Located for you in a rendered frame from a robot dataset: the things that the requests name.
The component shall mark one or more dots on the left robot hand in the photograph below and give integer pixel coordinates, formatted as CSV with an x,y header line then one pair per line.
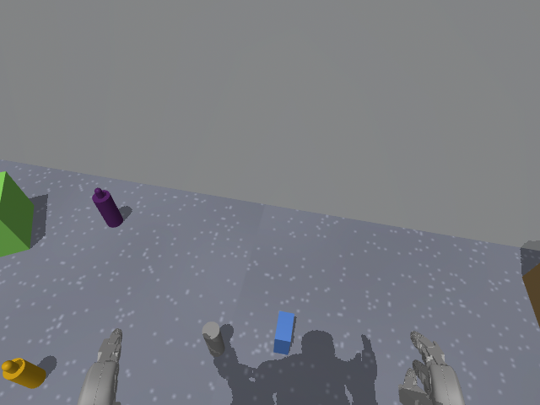
x,y
100,383

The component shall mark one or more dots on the right robot hand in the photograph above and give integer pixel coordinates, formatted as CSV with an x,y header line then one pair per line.
x,y
441,385

